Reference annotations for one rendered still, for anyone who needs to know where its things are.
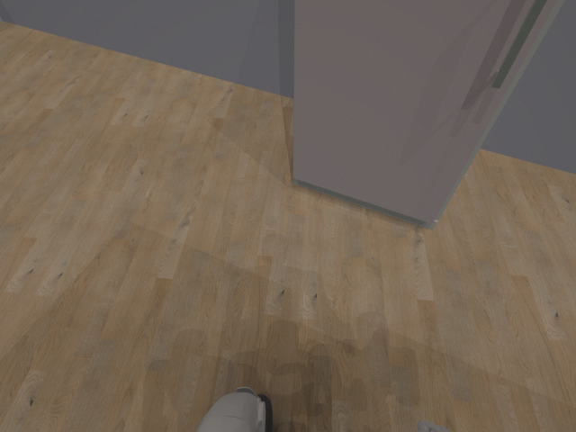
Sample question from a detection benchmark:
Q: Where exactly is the left robot thigh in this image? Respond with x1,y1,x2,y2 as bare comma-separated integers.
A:
196,392,266,432

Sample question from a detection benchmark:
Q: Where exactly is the handle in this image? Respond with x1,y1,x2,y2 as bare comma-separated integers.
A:
491,0,547,89

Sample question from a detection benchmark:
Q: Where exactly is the fridge door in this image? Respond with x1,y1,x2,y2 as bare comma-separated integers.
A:
293,0,558,224

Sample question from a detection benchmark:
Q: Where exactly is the robot left shin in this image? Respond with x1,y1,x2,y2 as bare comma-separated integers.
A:
235,387,259,398

